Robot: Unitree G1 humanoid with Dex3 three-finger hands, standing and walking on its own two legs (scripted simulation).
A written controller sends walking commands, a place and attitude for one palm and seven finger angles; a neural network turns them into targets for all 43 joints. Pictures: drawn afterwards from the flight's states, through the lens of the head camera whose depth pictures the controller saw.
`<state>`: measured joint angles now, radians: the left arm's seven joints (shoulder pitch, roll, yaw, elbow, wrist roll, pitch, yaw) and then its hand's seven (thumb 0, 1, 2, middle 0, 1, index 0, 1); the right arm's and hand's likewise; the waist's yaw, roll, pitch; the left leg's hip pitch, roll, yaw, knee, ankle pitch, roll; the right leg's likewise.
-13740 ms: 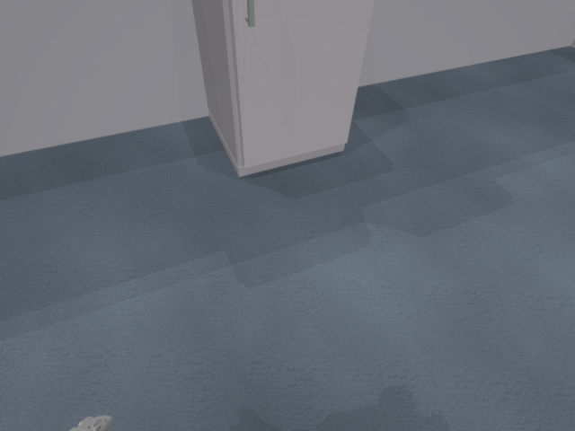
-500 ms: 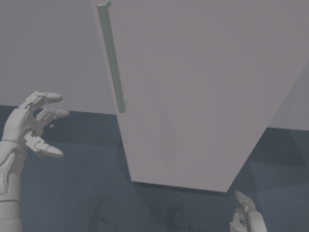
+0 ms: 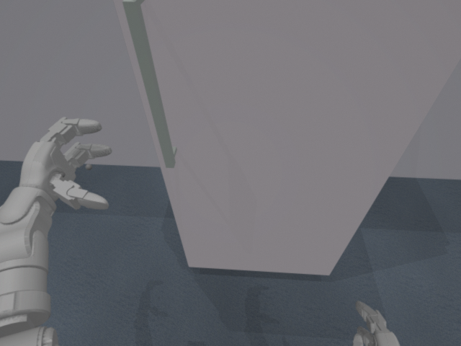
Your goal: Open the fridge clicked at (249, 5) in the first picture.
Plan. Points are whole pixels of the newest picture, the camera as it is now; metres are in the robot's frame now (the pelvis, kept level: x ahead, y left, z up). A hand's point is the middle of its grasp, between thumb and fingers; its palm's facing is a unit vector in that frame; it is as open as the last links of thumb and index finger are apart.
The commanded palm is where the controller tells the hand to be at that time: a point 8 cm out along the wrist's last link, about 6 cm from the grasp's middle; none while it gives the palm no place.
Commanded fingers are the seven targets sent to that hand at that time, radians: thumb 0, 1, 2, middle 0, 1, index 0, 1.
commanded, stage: move the hooked fingers beside the handle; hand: left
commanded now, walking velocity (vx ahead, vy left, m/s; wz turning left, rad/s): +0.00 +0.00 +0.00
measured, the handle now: (158, 96) +0.52 +0.18 +0.18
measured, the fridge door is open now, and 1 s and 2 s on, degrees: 0 0 0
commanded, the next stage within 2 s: feel for the door with the fingertips in 1.70 s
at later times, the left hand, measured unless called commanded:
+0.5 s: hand (108, 143) +0.40 +0.25 +0.16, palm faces +0.03 -1.00 -0.01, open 14.0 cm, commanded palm +0.39 +0.30 +0.15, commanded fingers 0.00 -0.50 0.30 -0.30 -1.20 -0.30 -1.20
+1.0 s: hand (126, 123) +0.47 +0.24 +0.15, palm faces +0.00 -1.00 +0.00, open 14.0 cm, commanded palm +0.44 +0.29 +0.15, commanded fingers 0.00 -0.50 0.30 -0.30 -1.20 -0.30 -1.20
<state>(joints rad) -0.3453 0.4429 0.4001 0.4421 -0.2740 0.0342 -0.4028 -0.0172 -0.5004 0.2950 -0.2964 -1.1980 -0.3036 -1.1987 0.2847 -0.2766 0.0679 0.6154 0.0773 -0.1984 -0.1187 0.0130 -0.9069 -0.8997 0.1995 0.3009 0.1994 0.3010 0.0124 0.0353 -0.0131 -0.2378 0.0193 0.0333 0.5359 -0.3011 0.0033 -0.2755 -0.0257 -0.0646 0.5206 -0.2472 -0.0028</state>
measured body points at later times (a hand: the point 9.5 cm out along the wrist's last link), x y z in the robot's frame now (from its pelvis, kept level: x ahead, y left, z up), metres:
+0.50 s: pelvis +0.00 +0.00 +0.00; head +0.02 +0.00 +0.45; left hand +0.40 +0.30 +0.16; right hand +0.12 -0.26 -0.10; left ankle -0.01 +0.12 -0.73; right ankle +0.02 -0.12 -0.73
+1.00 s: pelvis +0.00 +0.01 -0.01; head +0.06 +0.01 +0.44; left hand +0.46 +0.29 +0.15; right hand +0.04 -0.27 -0.12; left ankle -0.01 +0.12 -0.73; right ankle +0.02 -0.12 -0.73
